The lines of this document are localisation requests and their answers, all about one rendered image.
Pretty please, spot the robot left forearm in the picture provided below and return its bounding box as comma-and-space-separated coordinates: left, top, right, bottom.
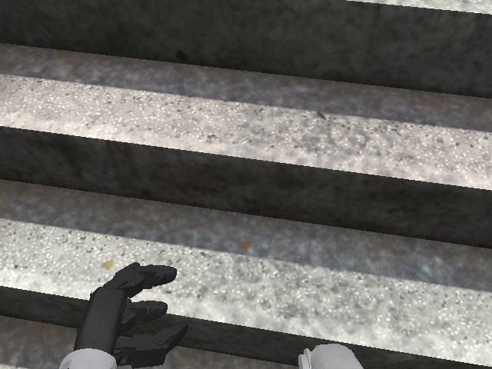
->
59, 348, 117, 369

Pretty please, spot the robot left hand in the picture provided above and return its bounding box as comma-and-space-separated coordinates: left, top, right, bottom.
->
73, 262, 188, 369

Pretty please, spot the robot right thigh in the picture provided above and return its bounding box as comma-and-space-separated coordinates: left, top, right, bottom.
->
298, 344, 363, 369

